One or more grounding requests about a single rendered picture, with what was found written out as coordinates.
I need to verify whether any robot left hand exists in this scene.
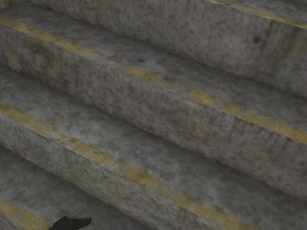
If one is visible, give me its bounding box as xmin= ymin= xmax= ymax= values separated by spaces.
xmin=49 ymin=215 xmax=92 ymax=230

